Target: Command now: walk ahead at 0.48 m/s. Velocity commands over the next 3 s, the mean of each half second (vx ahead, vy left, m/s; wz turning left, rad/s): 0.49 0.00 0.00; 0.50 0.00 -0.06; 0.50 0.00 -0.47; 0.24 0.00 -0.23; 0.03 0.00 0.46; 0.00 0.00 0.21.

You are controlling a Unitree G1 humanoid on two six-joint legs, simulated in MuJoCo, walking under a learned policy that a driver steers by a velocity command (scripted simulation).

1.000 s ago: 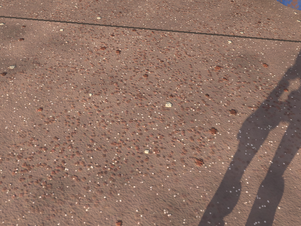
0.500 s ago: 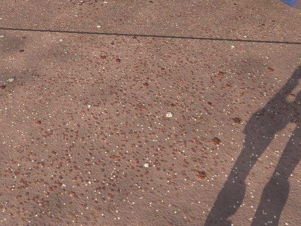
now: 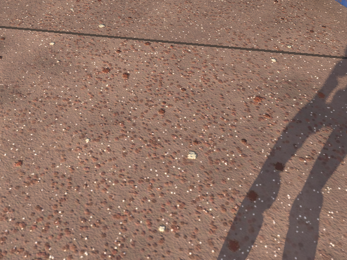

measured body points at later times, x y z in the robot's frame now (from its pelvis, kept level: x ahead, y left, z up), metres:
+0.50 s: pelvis +0.29 -0.04 +0.00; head +0.33 -0.04 +0.45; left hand +0.46 +0.19 -0.12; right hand +0.20 -0.26 -0.15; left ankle +0.09 +0.05 -0.67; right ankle +0.39 -0.10 -0.73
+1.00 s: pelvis +0.56 -0.01 +0.00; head +0.60 +0.00 +0.45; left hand +0.46 +0.21 -0.14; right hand +0.77 -0.22 -0.11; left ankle +0.69 +0.07 -0.73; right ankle +0.39 -0.10 -0.72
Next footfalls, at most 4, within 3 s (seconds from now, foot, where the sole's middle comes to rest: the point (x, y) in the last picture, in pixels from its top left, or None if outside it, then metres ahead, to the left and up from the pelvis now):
0.44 right None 0.43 -0.10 -0.76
1.00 left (165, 194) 0.73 0.08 -0.76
1.56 right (216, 150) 0.96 -0.15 -0.76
2.14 left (192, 127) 1.09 -0.04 -0.76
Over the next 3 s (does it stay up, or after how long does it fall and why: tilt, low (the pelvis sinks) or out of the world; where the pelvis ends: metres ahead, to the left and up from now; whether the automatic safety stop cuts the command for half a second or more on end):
stays up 0.99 -0.14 0.02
